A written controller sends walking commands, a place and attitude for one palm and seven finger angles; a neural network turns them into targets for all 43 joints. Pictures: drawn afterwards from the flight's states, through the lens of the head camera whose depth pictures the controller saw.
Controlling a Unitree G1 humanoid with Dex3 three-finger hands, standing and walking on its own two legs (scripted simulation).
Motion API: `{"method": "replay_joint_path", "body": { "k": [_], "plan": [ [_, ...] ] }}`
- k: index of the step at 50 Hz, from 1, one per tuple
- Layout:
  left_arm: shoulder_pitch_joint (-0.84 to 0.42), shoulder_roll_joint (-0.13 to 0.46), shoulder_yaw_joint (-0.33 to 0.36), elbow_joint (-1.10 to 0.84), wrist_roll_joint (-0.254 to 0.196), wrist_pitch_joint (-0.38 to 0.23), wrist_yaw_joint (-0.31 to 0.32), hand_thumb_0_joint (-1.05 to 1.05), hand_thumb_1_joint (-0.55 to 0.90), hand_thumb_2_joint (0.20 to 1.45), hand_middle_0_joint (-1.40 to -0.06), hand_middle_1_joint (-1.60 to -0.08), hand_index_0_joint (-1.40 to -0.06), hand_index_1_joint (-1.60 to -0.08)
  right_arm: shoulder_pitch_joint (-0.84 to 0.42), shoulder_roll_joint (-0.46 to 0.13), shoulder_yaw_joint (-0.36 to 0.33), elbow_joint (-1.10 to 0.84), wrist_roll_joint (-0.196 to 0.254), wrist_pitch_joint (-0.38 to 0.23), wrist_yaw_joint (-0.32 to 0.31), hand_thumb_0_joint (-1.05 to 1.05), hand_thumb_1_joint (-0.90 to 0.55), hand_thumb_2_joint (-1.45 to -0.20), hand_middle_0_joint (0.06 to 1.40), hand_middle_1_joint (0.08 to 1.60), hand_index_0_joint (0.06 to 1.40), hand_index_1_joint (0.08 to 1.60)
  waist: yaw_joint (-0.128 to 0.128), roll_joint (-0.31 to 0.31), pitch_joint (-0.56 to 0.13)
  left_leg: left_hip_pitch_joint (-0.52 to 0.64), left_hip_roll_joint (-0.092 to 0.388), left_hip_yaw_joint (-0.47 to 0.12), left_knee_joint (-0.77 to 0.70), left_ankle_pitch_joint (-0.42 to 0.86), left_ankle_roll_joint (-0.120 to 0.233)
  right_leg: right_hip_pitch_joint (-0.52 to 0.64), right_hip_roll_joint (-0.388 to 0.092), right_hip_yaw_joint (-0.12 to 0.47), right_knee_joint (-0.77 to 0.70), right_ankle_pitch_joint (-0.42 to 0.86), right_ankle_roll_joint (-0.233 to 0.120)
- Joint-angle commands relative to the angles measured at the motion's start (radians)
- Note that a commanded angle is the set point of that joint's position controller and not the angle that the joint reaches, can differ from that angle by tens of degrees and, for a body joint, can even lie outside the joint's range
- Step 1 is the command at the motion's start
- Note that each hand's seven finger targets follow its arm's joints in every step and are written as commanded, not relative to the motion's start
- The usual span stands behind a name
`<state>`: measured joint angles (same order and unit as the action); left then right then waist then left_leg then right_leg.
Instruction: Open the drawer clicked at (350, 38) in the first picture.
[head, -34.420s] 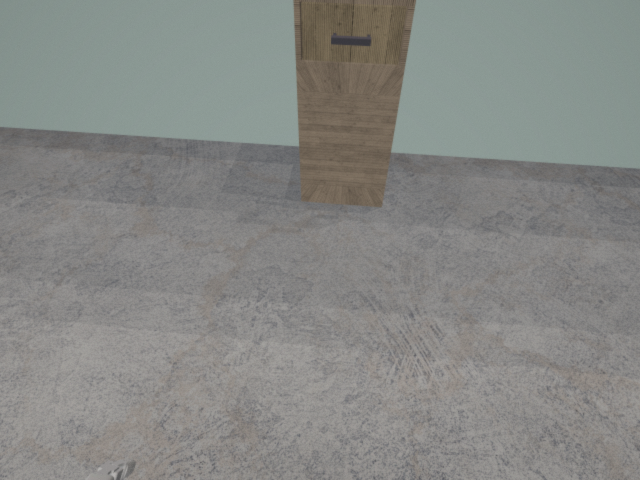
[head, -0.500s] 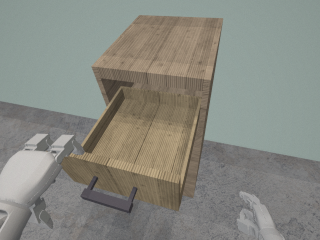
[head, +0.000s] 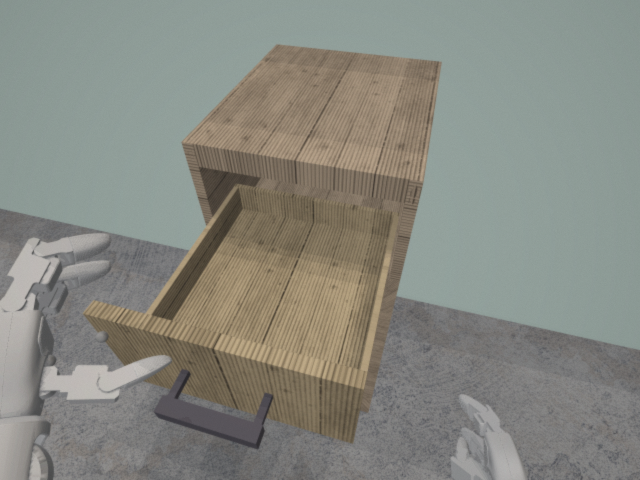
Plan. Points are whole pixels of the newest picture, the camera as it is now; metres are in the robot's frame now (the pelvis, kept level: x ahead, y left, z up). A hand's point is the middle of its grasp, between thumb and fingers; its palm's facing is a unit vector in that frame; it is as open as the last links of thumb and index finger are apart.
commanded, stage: draw the hand back to the body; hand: left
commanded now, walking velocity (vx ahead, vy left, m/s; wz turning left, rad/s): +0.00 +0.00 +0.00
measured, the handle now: (216, 405) +0.21 +0.16 -0.01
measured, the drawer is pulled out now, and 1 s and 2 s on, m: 0.30 0.30 0.30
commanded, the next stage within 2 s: step back with the hand held close in 0.60 s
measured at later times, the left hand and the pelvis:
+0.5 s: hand (102, 357) +0.18 +0.22 +0.16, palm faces +0.40 -0.82 -0.40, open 8.0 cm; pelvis +0.00 -0.02 +0.00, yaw +0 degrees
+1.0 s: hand (102, 374) +0.17 +0.22 +0.15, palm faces +0.30 -0.81 -0.50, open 7.5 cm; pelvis -0.03 -0.01 +0.00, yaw +0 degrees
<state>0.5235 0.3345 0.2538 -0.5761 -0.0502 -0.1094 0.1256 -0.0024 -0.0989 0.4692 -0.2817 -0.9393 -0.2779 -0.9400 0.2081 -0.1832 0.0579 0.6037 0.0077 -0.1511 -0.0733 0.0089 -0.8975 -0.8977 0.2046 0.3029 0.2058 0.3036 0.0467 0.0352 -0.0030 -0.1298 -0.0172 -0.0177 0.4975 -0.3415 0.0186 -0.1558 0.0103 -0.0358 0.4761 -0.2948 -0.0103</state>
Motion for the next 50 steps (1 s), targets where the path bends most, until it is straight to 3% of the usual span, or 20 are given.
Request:
{"method": "replay_joint_path", "body": {
  "k": [1,2,5,8,14,17,20,23,24,32,35,36,37,38,41,43,44,48,49,50],
  "plan": [
    [-0.003,0.114,0.093,-0.187,-0.009,-0.059,0.0,0.0,0.235,0.615,-0.247,-0.728,-0.247,-0.728,-0.141,-0.116,-0.062,-0.166,0.004,-0.058,-0.004,0.0,-0.9,-0.9,0.2,0.3,0.2,0.3,0.008,0.031,-0.08,-0.037,0.079,-0.007,-0.082,0.415,-0.033,0.052,-0.045,-0.027,-0.04,0.288,-0.013],
    [0.005,0.121,0.104,-0.196,-0.01,-0.06,-0.001,0.0,0.27,0.63,-0.245,-0.705,-0.245,-0.705,-0.141,-0.119,-0.066,-0.166,0.004,-0.057,-0.003,0.0,-0.9,-0.9,0.2,0.3,0.2,0.3,0.009,0.012,-0.104,-0.03,0.079,-0.007,-0.078,0.438,-0.033,0.062,-0.045,-0.028,-0.036,0.307,-0.011],
    [0.026,0.148,0.135,-0.221,-0.007,-0.06,0.002,0.0,0.375,0.675,-0.237,-0.637,-0.237,-0.637,-0.142,-0.117,-0.071,-0.163,0.002,-0.054,-0.004,0.0,-0.9,-0.9,0.2,0.3,0.2,0.3,0.012,0.03,-0.164,0.001,0.073,0.008,-0.061,0.5,-0.028,0.083,-0.05,-0.02,-0.037,0.372,-0.007],
    [0.043,0.154,0.15,-0.206,-0.01,-0.053,0.005,0.0,0.48,0.72,-0.23,-0.57,-0.23,-0.57,-0.142,-0.115,-0.075,-0.159,0.007,-0.042,-0.006,0.0,-0.9,-0.9,0.2,0.3,0.2,0.3,0.008,0.005,-0.158,-0.003,0.073,0.012,-0.053,0.509,-0.028,0.081,-0.05,-0.019,-0.038,0.405,-0.005],
    [-0.003,0.166,0.166,-0.181,-0.008,-0.045,0.014,0.0,0.69,0.81,-0.215,-0.435,-0.215,-0.435,-0.155,-0.121,-0.079,-0.152,0.013,-0.031,-0.02,0.0,-0.9,-0.9,0.2,0.3,0.2,0.3,0.0,0.036,-0.102,-0.004,0.067,0.019,-0.063,0.427,-0.019,0.039,-0.05,-0.013,-0.066,0.355,-0.003],
    [0.009,0.141,0.14,-0.144,-0.013,-0.042,0.013,0.0,0.795,0.855,-0.207,-0.367,-0.207,-0.367,-0.151,-0.118,-0.077,-0.151,0.013,-0.025,-0.021,0.0,-0.9,-0.9,0.2,0.3,0.2,0.3,-0.001,-0.012,-0.088,-0.012,0.067,0.016,-0.069,0.393,-0.012,0.036,-0.053,-0.019,-0.063,0.335,0.001],
    [-0.006,0.151,0.137,-0.16,-0.009,-0.046,0.014,0.0,0.9,0.9,-0.2,-0.3,-0.2,-0.3,-0.155,-0.118,-0.076,-0.148,0.011,-0.03,-0.021,0.0,-0.9,-0.9,0.2,0.3,0.2,0.3,0.0,0.03,-0.096,-0.003,0.061,0.021,-0.07,0.381,-0.01,0.038,-0.057,-0.013,-0.069,0.33,0.001],
    [0.005,0.156,0.143,-0.155,-0.011,-0.046,0.016,0.0,0.9,0.9,-0.2,-0.3,-0.2,-0.3,-0.159,-0.117,-0.076,-0.152,0.012,-0.031,-0.02,0.0,-0.9,-0.9,0.2,0.3,0.2,0.3,0.006,-0.003,-0.097,-0.009,0.063,0.017,-0.07,0.374,-0.008,0.044,-0.056,-0.013,-0.065,0.327,0.001],
    [-0.007,0.174,0.162,-0.169,-0.009,-0.048,0.017,0.0,0.9,0.9,-0.2,-0.3,-0.2,-0.3,-0.167,-0.12,-0.077,-0.147,0.011,-0.034,-0.021,0.0,-0.9,-0.9,0.2,0.3,0.2,0.3,0.008,0.03,-0.1,-0.003,0.058,0.019,-0.068,0.374,-0.008,0.044,-0.055,-0.006,-0.073,0.328,-0.002],
    [0.019,0.159,0.162,-0.131,-0.013,-0.053,0.017,0.0,0.9,0.9,-0.2,-0.3,-0.2,-0.3,-0.165,-0.109,-0.075,-0.146,0.013,-0.036,-0.019,0.0,-0.9,-0.9,0.2,0.3,0.2,0.3,0.01,-0.002,-0.08,-0.012,0.062,0.019,-0.072,0.344,-0.006,0.035,-0.056,-0.011,-0.073,0.3,0.0],
    [0.008,0.157,0.153,-0.143,-0.009,-0.059,0.014,0.0,0.9,0.9,-0.2,-0.3,-0.2,-0.3,-0.167,-0.111,-0.077,-0.142,0.013,-0.039,-0.018,0.0,-0.9,-0.9,0.2,0.3,0.2,0.3,0.006,0.035,-0.079,-0.005,0.059,0.025,-0.071,0.338,-0.006,0.028,-0.06,-0.006,-0.078,0.297,0.001],
    [-0.15,0.297,0.312,-0.237,-0.012,-0.111,0.027,0.0,0.9,0.9,-0.2,-0.3,-0.2,-0.3,-0.1,-0.146,-0.081,-0.176,0.017,-0.013,-0.016,0.0,-0.9,-0.9,0.2,0.3,0.2,0.3,-0.045,0.011,0.014,-0.075,0.064,-0.026,-0.039,0.244,0.015,-0.05,-0.11,0.126,-0.137,0.323,-0.013],
    [-0.05,0.223,0.265,-0.112,-0.005,-0.114,0.02,0.0,0.9,0.9,-0.2,-0.3,-0.2,-0.3,-0.107,-0.128,-0.086,-0.142,0.015,0.003,-0.014,0.0,-0.9,-0.9,0.2,0.3,0.2,0.3,-0.052,-0.075,-0.004,-0.053,0.06,-0.028,-0.005,0.212,0.016,-0.065,-0.145,0.137,-0.15,0.332,-0.023],
    [-0.013,0.19,0.221,-0.095,-0.002,-0.111,0.014,0.0,0.9,0.9,-0.2,-0.3,-0.2,-0.3,-0.124,-0.128,-0.087,-0.151,0.019,0.017,-0.01,0.0,-0.9,-0.9,0.2,0.3,0.2,0.3,-0.057,-0.124,-0.019,-0.037,0.054,-0.016,0.02,0.21,0.017,-0.075,-0.164,0.148,-0.152,0.367,-0.026],
    [0.04,0.164,0.2,-0.091,0.004,-0.123,0.01,0.0,0.9,0.9,-0.2,-0.3,-0.2,-0.3,-0.131,-0.136,-0.092,-0.173,0.02,0.042,-0.005,0.0,-0.9,-0.9,0.2,0.3,0.2,0.3,-0.06,-0.087,-0.08,-0.038,0.061,-0.01,0.022,0.268,0.016,-0.049,-0.184,0.132,-0.104,0.414,-0.029],
    [0.088,0.167,0.204,-0.114,0.003,-0.126,0.014,0.0,0.9,0.9,-0.2,-0.3,-0.2,-0.3,-0.128,-0.143,-0.099,-0.183,0.021,0.059,0.002,0.0,-0.9,-0.9,0.2,0.3,0.2,0.3,-0.056,-0.06,-0.125,-0.048,0.085,-0.025,-0.003,0.344,0.018,-0.012,-0.172,0.109,-0.063,0.406,-0.023],
    [0.1,0.176,0.215,-0.136,0.004,-0.13,0.015,0.0,0.9,0.9,-0.2,-0.3,-0.2,-0.3,-0.147,-0.146,-0.103,-0.193,0.021,0.063,0.0,0.0,-0.9,-0.9,0.2,0.3,0.2,0.3,-0.053,-0.015,-0.134,-0.042,0.098,-0.033,-0.017,0.393,0.019,-0.022,-0.161,0.102,-0.042,0.414,-0.018],
    [0.139,0.213,0.253,-0.199,0.003,-0.137,0.025,0.0,0.9,0.9,-0.2,-0.3,-0.2,-0.3,-0.151,-0.138,-0.11,-0.219,0.025,0.083,-0.001,0.0,-0.9,-0.9,0.2,0.3,0.2,0.3,-0.05,-0.034,-0.174,-0.119,0.126,-0.072,-0.031,0.451,0.022,0.037,-0.134,0.079,0.017,0.419,-0.007],
    [0.137,0.239,0.273,-0.224,0.005,-0.141,0.029,0.0,0.9,0.9,-0.2,-0.3,-0.2,-0.3,-0.159,-0.142,-0.111,-0.222,0.023,0.082,-0.004,0.0,-0.9,-0.9,0.2,0.3,0.2,0.3,-0.048,0.003,-0.179,-0.124,0.125,-0.073,-0.03,0.453,0.02,0.031,-0.139,0.082,0.025,0.422,-0.012],
    [0.155,0.229,0.27,-0.222,0.002,-0.142,0.031,0.0,0.9,0.9,-0.2,-0.3,-0.2,-0.3,-0.151,-0.134,-0.109,-0.226,0.023,0.083,-0.004,0.0,-0.9,-0.9,0.2,0.3,0.2,0.3,-0.048,0.001,-0.177,-0.143,0.126,-0.078,-0.03,0.447,0.02,0.036,-0.134,0.077,0.031,0.41,-0.014]
  ]
}}
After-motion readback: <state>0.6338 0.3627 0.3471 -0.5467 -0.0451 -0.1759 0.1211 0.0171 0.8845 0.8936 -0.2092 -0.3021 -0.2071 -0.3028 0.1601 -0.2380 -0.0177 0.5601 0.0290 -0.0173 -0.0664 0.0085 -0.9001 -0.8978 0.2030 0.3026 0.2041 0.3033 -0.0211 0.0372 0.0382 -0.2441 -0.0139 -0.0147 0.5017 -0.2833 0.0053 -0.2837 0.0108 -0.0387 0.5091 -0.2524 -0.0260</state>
